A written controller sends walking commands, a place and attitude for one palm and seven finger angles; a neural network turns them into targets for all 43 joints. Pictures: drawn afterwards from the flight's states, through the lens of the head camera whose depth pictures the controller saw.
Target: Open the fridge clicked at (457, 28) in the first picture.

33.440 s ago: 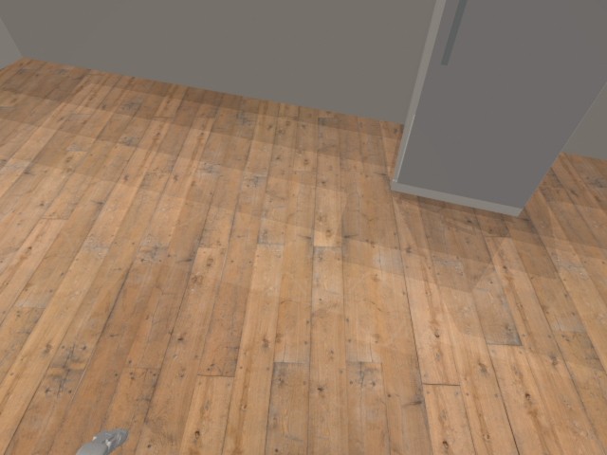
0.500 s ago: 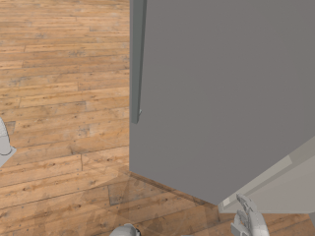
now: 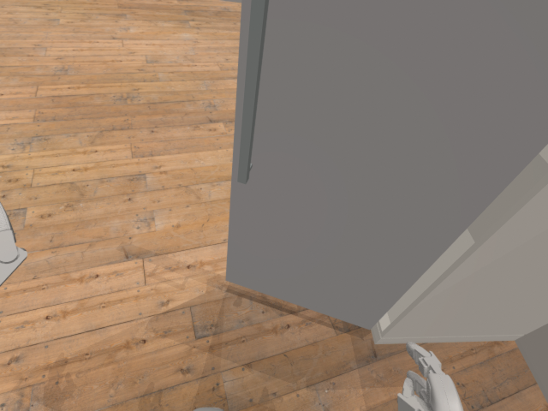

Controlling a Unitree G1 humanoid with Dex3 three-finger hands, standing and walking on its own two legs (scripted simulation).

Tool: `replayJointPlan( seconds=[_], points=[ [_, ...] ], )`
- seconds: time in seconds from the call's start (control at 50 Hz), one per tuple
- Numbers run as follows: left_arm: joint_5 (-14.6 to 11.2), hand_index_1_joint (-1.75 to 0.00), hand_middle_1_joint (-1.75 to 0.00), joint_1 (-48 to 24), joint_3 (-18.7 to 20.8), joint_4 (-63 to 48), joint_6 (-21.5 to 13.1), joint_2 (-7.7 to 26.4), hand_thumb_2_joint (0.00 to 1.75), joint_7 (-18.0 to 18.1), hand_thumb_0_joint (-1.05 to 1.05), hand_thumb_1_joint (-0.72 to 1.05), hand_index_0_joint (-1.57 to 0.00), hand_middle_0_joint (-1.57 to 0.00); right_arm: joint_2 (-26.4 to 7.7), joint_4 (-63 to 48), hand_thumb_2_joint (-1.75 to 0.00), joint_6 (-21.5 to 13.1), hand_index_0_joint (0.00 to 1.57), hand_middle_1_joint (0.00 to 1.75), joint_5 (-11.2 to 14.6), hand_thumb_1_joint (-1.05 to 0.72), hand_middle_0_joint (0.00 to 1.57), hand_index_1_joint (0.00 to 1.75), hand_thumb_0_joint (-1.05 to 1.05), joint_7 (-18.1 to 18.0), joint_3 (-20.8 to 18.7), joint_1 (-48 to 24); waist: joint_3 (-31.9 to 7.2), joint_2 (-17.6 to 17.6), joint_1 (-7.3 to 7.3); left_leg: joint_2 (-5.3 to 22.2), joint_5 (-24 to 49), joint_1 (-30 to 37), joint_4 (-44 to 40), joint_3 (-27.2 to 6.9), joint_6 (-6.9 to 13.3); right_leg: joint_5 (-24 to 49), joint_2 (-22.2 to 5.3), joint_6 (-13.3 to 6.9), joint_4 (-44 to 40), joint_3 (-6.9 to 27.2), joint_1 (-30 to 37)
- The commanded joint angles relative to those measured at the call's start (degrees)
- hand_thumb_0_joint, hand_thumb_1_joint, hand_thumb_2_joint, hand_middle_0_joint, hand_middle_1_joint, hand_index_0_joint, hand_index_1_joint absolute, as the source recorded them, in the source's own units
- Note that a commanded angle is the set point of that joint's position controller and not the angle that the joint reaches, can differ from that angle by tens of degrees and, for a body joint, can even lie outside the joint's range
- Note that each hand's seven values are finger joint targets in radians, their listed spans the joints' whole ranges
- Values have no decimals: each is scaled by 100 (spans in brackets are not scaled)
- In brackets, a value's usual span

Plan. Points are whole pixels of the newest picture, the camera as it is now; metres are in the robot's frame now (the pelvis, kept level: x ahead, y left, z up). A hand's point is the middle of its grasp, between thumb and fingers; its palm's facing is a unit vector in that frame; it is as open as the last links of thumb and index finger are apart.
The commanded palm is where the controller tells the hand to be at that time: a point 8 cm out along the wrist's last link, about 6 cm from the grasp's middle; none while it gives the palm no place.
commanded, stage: stop stepping back and stand still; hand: left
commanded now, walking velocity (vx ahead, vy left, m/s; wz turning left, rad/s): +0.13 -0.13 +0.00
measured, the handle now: (255, 83) +0.61 +0.10 +0.16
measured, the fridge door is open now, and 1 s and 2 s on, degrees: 69 69 69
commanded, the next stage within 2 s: let the arm hang, fingers relaxed in 1.40 s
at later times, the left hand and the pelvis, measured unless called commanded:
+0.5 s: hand out of the picture +0.12 +0.31 +0.18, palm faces +0.56 -0.79 -0.24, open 7.4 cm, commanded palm +0.05 +0.34 +0.20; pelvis -0.07 +0.03 +0.02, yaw +4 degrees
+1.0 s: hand out of the picture +0.16 +0.34 +0.17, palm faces +0.51 -0.75 -0.41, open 7.4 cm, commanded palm +0.09 +0.36 +0.20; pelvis -0.02 +0.05 +0.01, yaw +5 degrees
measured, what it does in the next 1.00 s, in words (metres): steps on the spot: right foot, then left foot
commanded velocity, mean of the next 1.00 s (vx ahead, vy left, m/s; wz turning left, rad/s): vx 0.10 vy -0.06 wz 0.00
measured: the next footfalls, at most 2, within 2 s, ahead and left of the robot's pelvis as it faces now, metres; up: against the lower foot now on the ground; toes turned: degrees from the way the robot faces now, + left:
right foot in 0.26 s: -0.06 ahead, -0.06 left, +0.00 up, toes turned -3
left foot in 0.54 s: +0.01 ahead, +0.16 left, +0.00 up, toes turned +8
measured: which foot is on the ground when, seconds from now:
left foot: down 0.00-0.24, up 0.26-0.52, down 0.54-1.00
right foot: up 0.00-0.24, down 0.26-0.54, up 0.56-0.72, down 0.74-1.00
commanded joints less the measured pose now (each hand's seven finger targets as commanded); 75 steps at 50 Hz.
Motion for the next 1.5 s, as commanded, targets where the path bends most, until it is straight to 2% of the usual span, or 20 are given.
replayJointPlan(
  seconds=[0.0,0.12,0.18,0.22,0.24,0.28,0.36,0.46,0.48,0.52,0.58,0.68,0.74,0.82,0.86,0.9,0.96,1.14,1.46,1.48],
  points=[
    [-57,-30,-30,-549,466,-1659,-209,1115,90,129,0,90,-20,-20,-693,-696,-90,-517,20,30,-107,-90,20,30,0,-1,-355,-473,-916,1576,-122,1606,-215,775,-2826,-2810,270,-628,330,-15,1359,406,-712],
    [-8,-30,-30,1094,593,-1680,-47,970,90,118,0,90,-20,-20,-683,-789,-90,-306,20,30,-135,-90,20,30,0,202,-322,-647,-916,2258,39,901,-2511,-673,-3646,-1226,-436,-282,941,-219,-460,-668,1262],
    [12,-30,-30,1045,551,-942,163,974,90,48,0,90,-20,-20,-687,-799,-90,-118,20,30,-127,-90,20,30,0,122,-343,-587,-808,1348,138,492,-2089,-1116,-2242,-642,-521,-291,811,-467,-1980,-611,2082],
    [-27,-30,-30,378,486,-728,280,1017,90,-22,0,90,-20,-20,-710,-673,-90,39,20,30,13,-90,20,30,0,66,-463,-420,-764,-1134,-31,-317,-1034,-646,1905,401,-247,364,-922,-1080,-3057,1120,597],
    [-77,-30,-30,66,449,-509,336,945,90,8,0,90,-20,-20,-759,-709,-90,62,20,30,29,-90,20,30,0,34,-442,-471,-461,-1231,-91,-349,-912,-1486,3431,-56,-203,-20,-1671,-1398,-3483,2234,82],
    [-138,-30,-30,-783,778,-425,208,1342,90,89,0,90,-20,-20,-642,-618,-90,-14,20,30,-60,-90,20,30,0,73,-347,-477,-334,-849,-144,287,-805,-1787,4656,-461,-236,-442,-2024,-1710,-3446,2042,-389],
    [47,-30,-30,-1108,-252,-181,182,583,90,-20,0,90,-20,-20,-671,-603,-90,18,20,30,-91,-90,20,30,0,-79,-288,-808,583,702,-138,621,-246,-1200,2161,-34,-108,-967,-1290,-1288,-3453,1454,-1045],
    [148,-30,-30,-1081,-228,-1139,97,759,90,262,0,90,-20,-20,-633,-644,-90,-327,20,30,-189,-90,20,30,0,-213,-254,-424,-386,-90,19,96,-227,812,-1118,841,10,-392,-811,-911,-2598,706,-53],
    [119,-30,-30,-978,-103,-1486,66,847,90,284,0,90,-20,-20,-712,-736,-90,-375,20,30,-189,-90,20,30,0,-218,-305,-336,-576,221,-26,213,-68,1349,-1657,667,48,51,-629,-752,-1890,527,-115],
    [94,-30,-30,-836,213,-2170,-110,1066,90,358,0,90,-20,-20,-889,-907,-90,-385,20,30,-133,-90,20,30,0,-153,-377,-335,-854,2789,-46,1764,1247,2533,-2137,-1899,576,89,383,-168,428,-329,-1553],
    [20,-30,-30,-311,614,-1634,-139,1226,90,222,0,90,-20,-20,-621,-666,-90,-463,20,30,-156,-90,20,30,0,4,-324,-348,-334,1929,-81,2081,1369,1521,-2525,-2212,957,-577,184,-70,1048,183,-1664],
    [23,-30,-30,763,638,-695,40,878,90,96,0,90,-20,-20,-736,-874,-90,-244,20,30,-9,-90,20,30,0,144,-378,-251,-727,1264,-14,1101,-105,-175,-1297,-38,237,767,464,-8,-1522,-407,1110],
    [-44,-30,-30,656,521,-187,224,885,90,63,0,90,-20,-20,-654,-938,-90,-167,20,30,13,-90,20,30,0,123,-378,-371,-276,-861,-47,56,-1315,-966,1155,241,-117,-392,-1290,-844,-3248,2548,427],
    [22,-30,-30,26,376,-624,100,796,90,106,0,90,-20,-20,-587,-648,-90,-178,20,30,-80,-90,20,30,0,125,-255,-321,-504,-768,-147,398,-540,219,-129,62,-70,1032,-1052,-936,-2453,1319,-10],
    [32,-30,-30,-244,309,-826,-5,819,90,115,0,90,-20,-20,-601,-583,-90,-180,20,30,-129,-90,20,30,0,24,-193,-453,-642,86,-170,271,500,1133,-1437,127,-116,1078,-532,-497,-1604,559,-199],
    [97,-30,-30,-647,216,-1485,-147,857,90,165,0,90,-20,-20,-772,-703,-90,-259,20,30,-134,-90,20,30,0,-8,-277,-601,-631,1860,23,1327,1095,1378,-2304,-1430,150,774,161,-61,-597,126,-565],
    [228,-30,-30,-559,275,-1511,-162,929,90,164,0,90,-20,-20,-600,-645,-90,-426,20,30,-183,-90,20,30,0,22,-216,-591,-173,2067,35,1501,458,571,-2699,-1617,477,264,167,-4,-642,70,-140],
    [-1,-30,-30,1034,681,-532,-54,856,90,158,0,90,-20,-20,-653,-788,-90,-103,20,30,17,-90,20,30,0,153,-350,-304,-1361,169,-126,483,2394,658,-921,33,-182,5285,-560,-334,-1617,842,1524],
    [4,-30,-30,649,475,-994,36,918,90,190,0,90,-20,-20,-675,-979,-90,105,20,30,14,-90,20,30,0,-49,-304,-561,-1107,748,-49,613,2165,1001,-1412,-186,-112,3614,-254,-137,-1764,568,846],
    [506,-30,-30,80,-2150,3451,930,-39,90,-649,0,90,-20,-20,-1720,230,-90,-143,20,30,19,-90,20,30,0,485,-531,-934,-431,672,-299,672,2084,602,-491,-174,-59,3713,-682,-226,-1099,254,-140]
  ],
)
